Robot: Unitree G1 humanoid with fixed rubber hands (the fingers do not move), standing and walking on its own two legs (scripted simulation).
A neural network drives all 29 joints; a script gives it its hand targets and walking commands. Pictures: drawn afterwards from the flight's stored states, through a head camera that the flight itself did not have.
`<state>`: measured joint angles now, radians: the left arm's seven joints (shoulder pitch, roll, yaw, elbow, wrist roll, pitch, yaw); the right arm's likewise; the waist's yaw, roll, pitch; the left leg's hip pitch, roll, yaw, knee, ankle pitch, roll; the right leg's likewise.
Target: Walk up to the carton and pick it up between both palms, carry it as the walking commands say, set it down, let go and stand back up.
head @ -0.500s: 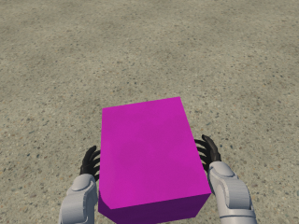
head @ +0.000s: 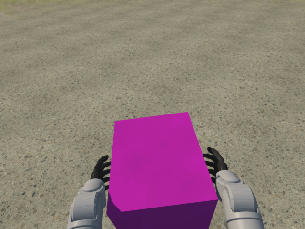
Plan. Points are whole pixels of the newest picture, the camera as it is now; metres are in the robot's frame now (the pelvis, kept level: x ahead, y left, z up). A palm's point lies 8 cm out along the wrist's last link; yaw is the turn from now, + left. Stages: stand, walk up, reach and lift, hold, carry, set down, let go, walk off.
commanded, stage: carry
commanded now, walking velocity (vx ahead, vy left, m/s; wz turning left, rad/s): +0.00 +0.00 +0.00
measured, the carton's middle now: (159, 179) +0.31 -0.01 -0.06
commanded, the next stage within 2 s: hold in 0.80 s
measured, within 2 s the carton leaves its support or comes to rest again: neither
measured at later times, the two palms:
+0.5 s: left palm (98, 184) +0.26 +0.14 +0.03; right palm (223, 174) +0.26 -0.18 +0.04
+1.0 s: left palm (92, 198) +0.23 +0.16 +0.02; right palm (219, 184) +0.24 -0.16 +0.02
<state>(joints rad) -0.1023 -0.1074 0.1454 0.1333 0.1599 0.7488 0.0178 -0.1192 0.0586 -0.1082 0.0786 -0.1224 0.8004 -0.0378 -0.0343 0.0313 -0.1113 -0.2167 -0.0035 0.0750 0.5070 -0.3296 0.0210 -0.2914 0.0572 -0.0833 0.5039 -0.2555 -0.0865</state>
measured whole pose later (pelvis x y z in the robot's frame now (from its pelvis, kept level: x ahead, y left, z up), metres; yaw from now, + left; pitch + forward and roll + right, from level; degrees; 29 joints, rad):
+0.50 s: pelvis +0.00 -0.02 +0.00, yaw +1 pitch +3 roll +0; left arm -0.09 -0.09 0.14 0.09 0.14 0.77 0.02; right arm -0.08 0.09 -0.11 0.05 -0.13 0.78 -0.04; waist -0.02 0.01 -0.14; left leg -0.23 0.01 0.06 0.50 -0.32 0.00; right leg -0.29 0.07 -0.10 0.47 -0.24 -0.11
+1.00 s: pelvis +0.00 -0.01 +0.01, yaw -5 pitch -2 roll +2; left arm 0.03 -0.05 0.11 0.04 0.12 0.73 0.01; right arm -0.02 0.12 -0.06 0.05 -0.12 0.74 -0.06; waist 0.07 0.00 -0.02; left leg -0.08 -0.03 -0.06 0.41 -0.21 0.02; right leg -0.15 0.09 -0.01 0.37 -0.18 -0.10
